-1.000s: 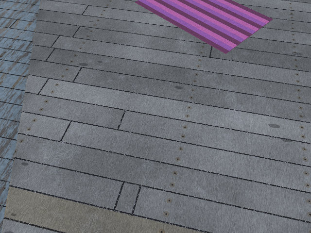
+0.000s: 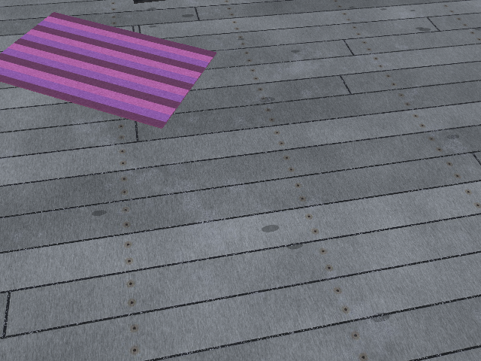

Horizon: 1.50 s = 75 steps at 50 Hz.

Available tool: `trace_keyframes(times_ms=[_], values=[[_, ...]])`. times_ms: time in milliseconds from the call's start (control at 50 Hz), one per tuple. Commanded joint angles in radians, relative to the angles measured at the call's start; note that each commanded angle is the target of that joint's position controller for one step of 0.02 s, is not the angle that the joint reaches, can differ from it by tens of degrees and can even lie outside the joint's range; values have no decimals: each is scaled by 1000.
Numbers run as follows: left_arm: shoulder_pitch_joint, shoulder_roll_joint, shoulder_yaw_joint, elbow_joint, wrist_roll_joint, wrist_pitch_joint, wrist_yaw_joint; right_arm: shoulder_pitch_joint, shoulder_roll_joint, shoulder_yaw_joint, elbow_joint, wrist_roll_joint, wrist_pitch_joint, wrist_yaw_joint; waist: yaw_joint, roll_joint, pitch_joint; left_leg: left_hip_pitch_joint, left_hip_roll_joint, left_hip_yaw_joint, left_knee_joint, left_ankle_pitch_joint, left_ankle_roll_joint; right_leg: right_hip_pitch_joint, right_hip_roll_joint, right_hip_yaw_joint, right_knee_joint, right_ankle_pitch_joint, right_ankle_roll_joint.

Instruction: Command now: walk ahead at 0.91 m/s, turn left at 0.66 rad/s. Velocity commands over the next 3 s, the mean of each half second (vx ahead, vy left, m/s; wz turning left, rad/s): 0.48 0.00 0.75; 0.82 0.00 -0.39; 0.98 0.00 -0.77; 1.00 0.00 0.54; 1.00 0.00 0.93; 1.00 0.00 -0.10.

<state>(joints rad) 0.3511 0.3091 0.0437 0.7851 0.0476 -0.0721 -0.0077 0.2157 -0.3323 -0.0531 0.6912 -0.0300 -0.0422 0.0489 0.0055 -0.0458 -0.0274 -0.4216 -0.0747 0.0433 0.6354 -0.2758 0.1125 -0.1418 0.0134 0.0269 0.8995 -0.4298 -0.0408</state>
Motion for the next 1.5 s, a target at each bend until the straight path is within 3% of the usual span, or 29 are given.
trace_keyframes(times_ms=[20,80,160,240,300,340,360,380,400,420,440,540,660,760,780,800,820,880,1020,1100,1140,1200,1220,1240,1260,1280,1320,1380,1500], values=[[-195,115,2,-170,16,-59,-15,249,-195,-64,18,12,-3,-14,-102,89,-3,590,316,-748,-395,-387,189,-748,-45,90,413,175,-14],[-168,94,-13,-166,29,-33,-17,197,-151,-46,19,23,-14,-30,-10,41,91,371,220,-525,-405,219,161,-622,-86,50,257,164,48],[-271,58,-34,-217,10,9,-19,213,-164,-49,46,35,-20,-36,0,54,94,245,112,-348,-345,883,125,-529,-15,-62,64,218,92],[-389,23,-58,-251,-16,6,-15,274,-132,-53,90,41,17,-50,-71,122,31,208,17,-323,-251,901,-6,-321,87,-101,-260,462,71],[-239,99,-32,-207,-25,2,21,205,-161,-68,60,32,12,-65,3,146,-51,198,15,-430,-91,869,-85,-33,107,-13,-392,518,38],[49,178,-4,-139,-14,-18,48,128,-115,-60,15,50,-5,-60,137,95,-195,140,-40,-371,311,460,-120,296,-120,136,-444,751,-8],[99,216,-2,-138,6,-19,52,208,-9,-35,4,49,4,-68,91,-121,-280,6,-142,-195,633,-470,-106,437,-416,329,-296,1388,-39],[53,212,10,-154,-1,-8,34,429,-54,-38,1,60,18,-79,-25,-213,-502,-61,-96,-223,814,-428,-99,531,-550,601,-300,1285,-172],[-89,156,17,-188,-25,3,42,417,-105,-41,45,18,32,-73,-29,-145,-467,-83,-21,-187,814,-241,-79,386,-461,630,-431,573,-202],[-145,53,-10,-193,-17,12,42,288,-116,-39,39,-5,42,-53,-7,-78,-278,-119,3,-139,754,-134,-84,202,-336,511,-552,53,-162],[-164,42,-17,-174,-6,20,37,220,-109,-38,18,-14,46,-31,-16,-60,-178,-127,17,-127,699,-107,-88,96,-281,447,-611,-135,-121],[-36,83,9,-52,-17,-20,8,101,-30,-1,-12,-22,48,4,-9,-43,-12,-95,51,-148,453,-68,-51,-77,-213,329,-736,-100,-142],[-28,128,35,-22,-39,-4,-17,-100,-17,38,-74,-6,10,-3,-5,-55,74,40,86,-46,64,-11,-119,-247,-160,257,-799,-18,-175],[-59,127,51,-37,-48,3,-26,24,-61,25,-41,6,-26,-47,-90,29,36,456,72,-47,-173,58,-106,-460,-92,267,-600,-58,-133],[-116,69,37,-72,-54,-7,-27,167,-124,4,-9,-6,-35,-64,-164,113,-22,632,220,-209,-245,-94,-77,-593,-15,203,-393,-66,-85],[-138,-28,11,-126,-74,-19,-28,250,-234,-23,-13,-27,-35,-79,-188,325,-92,728,484,-573,-426,-467,-27,-726,73,58,-50,-60,-47],[-108,16,13,-128,-61,-9,-19,183,-233,-34,-18,-29,-28,-86,-131,257,-62,630,550,-725,-458,-587,34,-804,21,56,123,-14,-58],[-80,57,33,-84,-26,25,-40,84,-73,3,-32,-5,-39,-70,-46,148,14,515,405,-406,-462,-313,-16,-771,-67,56,241,138,-31],[-290,15,17,-165,-17,65,-82,177,-23,5,64,-1,-77,-50,-41,134,131,428,313,22,-529,172,-43,-817,-113,-12,277,364,-9],[-438,2,-7,-219,-14,67,-111,217,-50,-3,113,-2,-80,-62,-54,102,198,415,291,185,-560,406,-70,-676,-93,-153,0,406,-64],[-435,-2,-16,-224,-22,68,-105,224,-94,-10,126,-4,-73,-70,-25,119,164,460,295,245,-466,910,-86,-516,-20,-233,-106,361,-119],[-108,89,21,-142,-30,61,-72,194,-201,-40,119,-14,-27,-86,165,195,-49,507,361,231,9,1410,-71,-137,95,-231,-132,186,-188],[117,149,54,-67,-26,53,-52,168,-201,-41,100,-16,-20,-82,255,164,-158,357,355,213,314,1255,-68,169,117,-165,-216,181,-221],[118,209,82,-35,-28,60,-25,192,-117,-23,98,-31,-25,-64,191,36,-151,58,236,185,628,343,-85,388,14,15,-227,63,-231],[40,343,110,-74,-11,81,-19,203,-34,2,-26,-3,-46,-46,87,-230,-254,-376,56,80,1019,-238,-154,646,-249,625,-420,-35,-422],[100,314,111,-92,-20,91,-10,33,-104,-1,-73,-5,-74,-48,165,-7,-280,-470,90,-101,1015,-107,-134,622,-252,741,-569,-59,-403],[44,238,93,-56,-25,70,4,19,-84,13,-71,-3,-92,-52,62,122,-29,-417,178,-110,826,-39,-124,296,-219,601,-650,83,-333],[-59,141,54,-68,-37,28,12,103,-55,23,-42,-44,-30,-46,-62,135,49,-239,236,-109,660,-96,-161,-41,-109,390,-684,178,-308],[43,100,33,-7,-54,-50,-20,-167,25,59,-114,4,-21,-8,35,44,158,-113,214,42,96,423,-89,-153,-17,102,-827,622,-174]])
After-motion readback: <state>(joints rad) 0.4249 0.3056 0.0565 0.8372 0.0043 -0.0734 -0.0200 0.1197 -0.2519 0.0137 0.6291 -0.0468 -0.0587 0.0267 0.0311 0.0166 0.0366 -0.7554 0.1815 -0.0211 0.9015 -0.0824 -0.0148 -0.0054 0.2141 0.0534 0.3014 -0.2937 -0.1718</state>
